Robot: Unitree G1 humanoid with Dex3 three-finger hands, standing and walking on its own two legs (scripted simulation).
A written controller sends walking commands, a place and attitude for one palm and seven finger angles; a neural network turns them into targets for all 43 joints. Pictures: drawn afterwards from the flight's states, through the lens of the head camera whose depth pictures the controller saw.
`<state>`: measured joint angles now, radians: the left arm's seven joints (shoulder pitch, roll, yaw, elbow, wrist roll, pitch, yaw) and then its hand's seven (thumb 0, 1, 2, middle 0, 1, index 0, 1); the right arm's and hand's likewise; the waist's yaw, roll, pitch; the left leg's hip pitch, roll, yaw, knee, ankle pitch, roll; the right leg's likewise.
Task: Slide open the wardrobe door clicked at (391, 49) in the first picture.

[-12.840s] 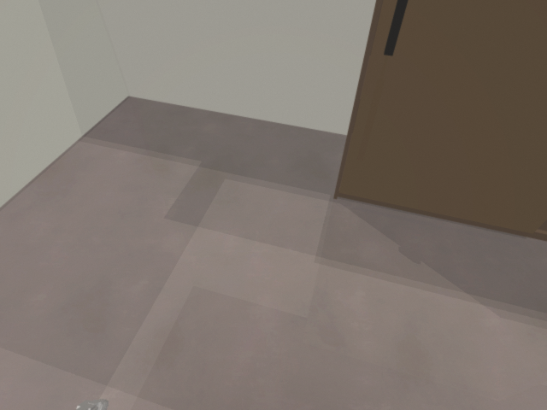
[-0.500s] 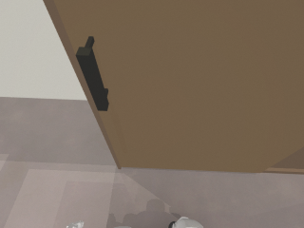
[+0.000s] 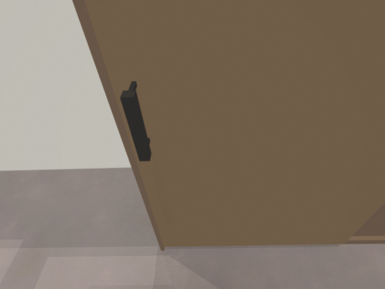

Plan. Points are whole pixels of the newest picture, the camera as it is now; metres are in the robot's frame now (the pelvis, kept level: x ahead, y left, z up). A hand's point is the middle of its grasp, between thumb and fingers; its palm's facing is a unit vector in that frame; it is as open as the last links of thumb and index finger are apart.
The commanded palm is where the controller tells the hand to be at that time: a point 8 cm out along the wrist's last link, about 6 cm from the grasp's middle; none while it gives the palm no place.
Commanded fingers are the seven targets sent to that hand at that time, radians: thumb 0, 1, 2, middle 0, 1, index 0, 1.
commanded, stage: come to a stop and stand still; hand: left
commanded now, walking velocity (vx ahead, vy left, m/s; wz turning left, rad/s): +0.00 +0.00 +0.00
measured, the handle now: (139, 122) +0.46 +0.16 +0.12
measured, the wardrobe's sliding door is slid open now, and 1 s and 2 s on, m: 0.00 0.00 0.00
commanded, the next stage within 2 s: look again from close up in 0.70 s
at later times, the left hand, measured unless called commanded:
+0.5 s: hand out of the picture +0.08 +0.22 -0.12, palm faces -0.03 -0.93 -0.37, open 7.4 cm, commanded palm none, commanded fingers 0.00 0.90 0.90 -0.20 -0.30 -0.20 -0.30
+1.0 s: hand out of the picture +0.08 +0.22 -0.12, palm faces +0.01 -0.93 -0.36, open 7.4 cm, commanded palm none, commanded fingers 0.00 0.90 0.90 -0.20 -0.30 -0.20 -0.30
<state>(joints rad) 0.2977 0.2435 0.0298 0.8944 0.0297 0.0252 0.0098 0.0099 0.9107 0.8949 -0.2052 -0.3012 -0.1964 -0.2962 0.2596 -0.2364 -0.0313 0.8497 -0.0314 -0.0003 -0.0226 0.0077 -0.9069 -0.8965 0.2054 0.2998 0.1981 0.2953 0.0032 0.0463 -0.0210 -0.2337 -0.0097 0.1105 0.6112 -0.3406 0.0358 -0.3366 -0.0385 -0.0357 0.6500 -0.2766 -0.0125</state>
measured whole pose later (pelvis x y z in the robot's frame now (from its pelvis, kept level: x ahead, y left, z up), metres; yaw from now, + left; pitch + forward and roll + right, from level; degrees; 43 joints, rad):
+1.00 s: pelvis +0.02 -0.03 +0.02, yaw +2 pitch -2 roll +1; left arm 0.15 0.32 -0.01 1.08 0.02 -0.02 0.00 0.01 0.90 0.89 -0.21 -0.30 -0.20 -0.30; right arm 0.17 -0.34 0.00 1.09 -0.02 -0.02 0.00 0.01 -0.91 -0.90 0.21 0.30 0.20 0.30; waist 0.00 0.04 0.02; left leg -0.09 0.02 0.06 0.34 -0.21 -0.01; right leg -0.17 0.00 -0.09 0.37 -0.16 -0.05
